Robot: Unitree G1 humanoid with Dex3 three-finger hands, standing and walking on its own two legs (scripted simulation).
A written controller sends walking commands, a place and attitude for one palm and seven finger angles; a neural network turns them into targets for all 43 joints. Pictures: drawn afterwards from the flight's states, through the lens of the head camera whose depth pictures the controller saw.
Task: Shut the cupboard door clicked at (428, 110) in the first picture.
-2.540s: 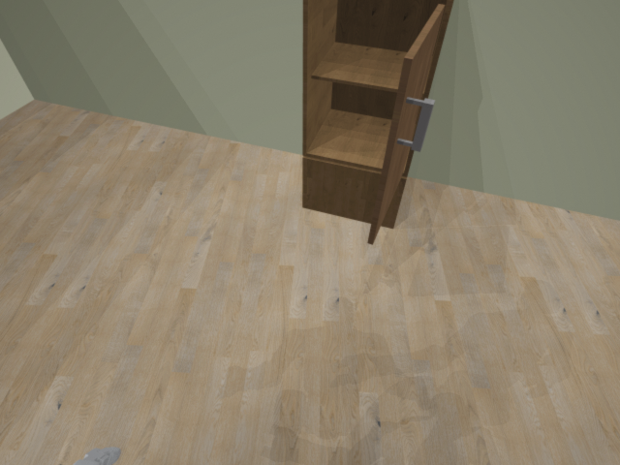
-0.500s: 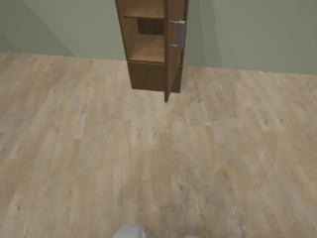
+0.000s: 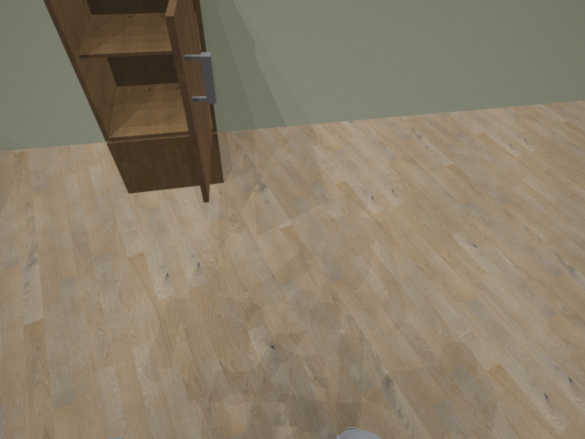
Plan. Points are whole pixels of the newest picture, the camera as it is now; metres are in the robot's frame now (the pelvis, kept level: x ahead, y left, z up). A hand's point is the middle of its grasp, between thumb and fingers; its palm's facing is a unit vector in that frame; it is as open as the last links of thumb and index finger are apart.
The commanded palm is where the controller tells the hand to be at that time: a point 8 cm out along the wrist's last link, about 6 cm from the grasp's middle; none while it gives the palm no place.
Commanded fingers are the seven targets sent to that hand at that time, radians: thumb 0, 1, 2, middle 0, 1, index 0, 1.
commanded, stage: walk around to get in front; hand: left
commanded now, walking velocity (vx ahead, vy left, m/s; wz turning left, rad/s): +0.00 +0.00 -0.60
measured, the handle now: (200, 79) +0.91 +0.31 -0.02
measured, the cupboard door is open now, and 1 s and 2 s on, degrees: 84 84 84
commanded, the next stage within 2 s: none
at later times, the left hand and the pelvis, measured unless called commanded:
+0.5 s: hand (198, 430) +0.16 +0.16 -0.18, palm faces -0.28 -0.94 -0.21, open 7.3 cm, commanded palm none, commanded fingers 0.00 0.90 0.90 -0.20 -0.30 -0.20 -0.30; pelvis +0.00 -0.01 -0.01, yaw -18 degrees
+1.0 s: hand (271, 402) +0.20 +0.05 -0.16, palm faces -0.54 -0.81 -0.23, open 7.3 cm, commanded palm none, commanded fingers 0.00 0.90 0.90 -0.20 -0.30 -0.20 -0.30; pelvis +0.03 -0.07 +0.00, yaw -36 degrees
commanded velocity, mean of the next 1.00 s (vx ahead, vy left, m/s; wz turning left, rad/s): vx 0.15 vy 0.00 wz -0.58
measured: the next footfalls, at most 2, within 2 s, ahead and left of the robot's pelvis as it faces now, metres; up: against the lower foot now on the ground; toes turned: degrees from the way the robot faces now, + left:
right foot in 0.12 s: +0.04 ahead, -0.15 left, +0.00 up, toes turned -9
left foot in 0.48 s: +0.10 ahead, +0.09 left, +0.00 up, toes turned -14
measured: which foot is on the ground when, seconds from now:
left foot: down 0.00-0.12, up 0.14-0.46, down 0.48-0.86, up 0.88-1.00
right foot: up 0.00-0.10, down 0.12-0.48, up 0.50-0.84, down 0.86-1.00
